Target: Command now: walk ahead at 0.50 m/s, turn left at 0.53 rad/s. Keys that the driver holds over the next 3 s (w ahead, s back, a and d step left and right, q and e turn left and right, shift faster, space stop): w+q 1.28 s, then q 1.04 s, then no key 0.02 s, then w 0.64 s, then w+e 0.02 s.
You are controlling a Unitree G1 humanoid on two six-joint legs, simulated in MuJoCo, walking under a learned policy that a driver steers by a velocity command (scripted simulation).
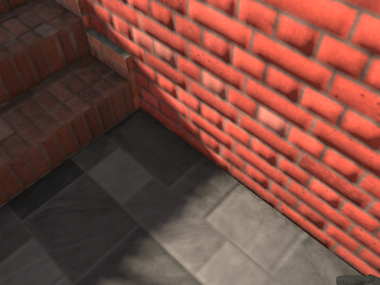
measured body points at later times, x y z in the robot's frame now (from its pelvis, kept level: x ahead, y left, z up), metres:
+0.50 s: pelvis +0.28 +0.00 +0.01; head +0.31 +0.00 +0.46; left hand +0.35 +0.32 -0.07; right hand +0.48 -0.24 -0.09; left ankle +0.13 +0.08 -0.66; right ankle +0.40 -0.10 -0.71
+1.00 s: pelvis +0.46 +0.19 +0.00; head +0.50 +0.23 +0.45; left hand +0.34 +0.46 -0.12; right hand +0.78 +0.09 -0.08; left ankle +0.50 +0.30 -0.71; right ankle +0.44 -0.06 -0.62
